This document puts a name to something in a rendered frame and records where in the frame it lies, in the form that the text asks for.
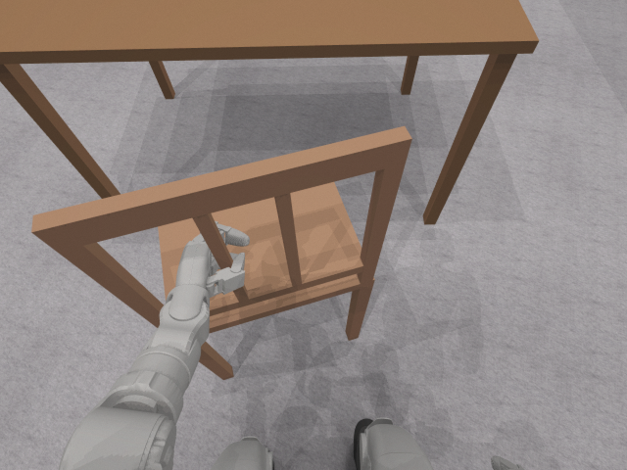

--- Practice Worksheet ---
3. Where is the left robot upper arm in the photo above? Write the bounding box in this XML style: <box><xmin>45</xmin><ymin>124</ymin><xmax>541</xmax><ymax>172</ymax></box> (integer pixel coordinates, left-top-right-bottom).
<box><xmin>63</xmin><ymin>406</ymin><xmax>176</xmax><ymax>470</ymax></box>

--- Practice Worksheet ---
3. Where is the table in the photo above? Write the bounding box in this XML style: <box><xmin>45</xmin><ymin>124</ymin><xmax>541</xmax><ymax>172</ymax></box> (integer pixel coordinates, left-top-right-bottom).
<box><xmin>0</xmin><ymin>0</ymin><xmax>539</xmax><ymax>224</ymax></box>

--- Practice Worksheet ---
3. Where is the right robot thigh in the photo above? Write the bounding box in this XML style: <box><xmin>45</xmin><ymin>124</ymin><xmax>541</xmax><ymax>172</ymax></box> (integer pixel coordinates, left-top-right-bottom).
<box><xmin>360</xmin><ymin>424</ymin><xmax>434</xmax><ymax>470</ymax></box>

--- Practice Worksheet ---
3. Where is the robot right foot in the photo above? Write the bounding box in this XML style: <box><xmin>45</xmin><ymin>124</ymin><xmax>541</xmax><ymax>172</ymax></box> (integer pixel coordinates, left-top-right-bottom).
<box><xmin>354</xmin><ymin>419</ymin><xmax>373</xmax><ymax>470</ymax></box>

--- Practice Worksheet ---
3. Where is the chair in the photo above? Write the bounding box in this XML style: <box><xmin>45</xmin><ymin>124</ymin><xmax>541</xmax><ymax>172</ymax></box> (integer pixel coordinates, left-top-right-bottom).
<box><xmin>31</xmin><ymin>126</ymin><xmax>412</xmax><ymax>380</ymax></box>

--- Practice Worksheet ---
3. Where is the left robot hand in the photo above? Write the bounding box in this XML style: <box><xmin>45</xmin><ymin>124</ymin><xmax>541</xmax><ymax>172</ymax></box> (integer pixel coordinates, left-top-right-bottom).
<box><xmin>175</xmin><ymin>221</ymin><xmax>250</xmax><ymax>298</ymax></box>

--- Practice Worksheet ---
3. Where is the robot left forearm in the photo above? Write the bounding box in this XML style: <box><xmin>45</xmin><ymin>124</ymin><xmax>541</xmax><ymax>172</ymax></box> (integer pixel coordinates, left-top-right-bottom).
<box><xmin>59</xmin><ymin>284</ymin><xmax>210</xmax><ymax>470</ymax></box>

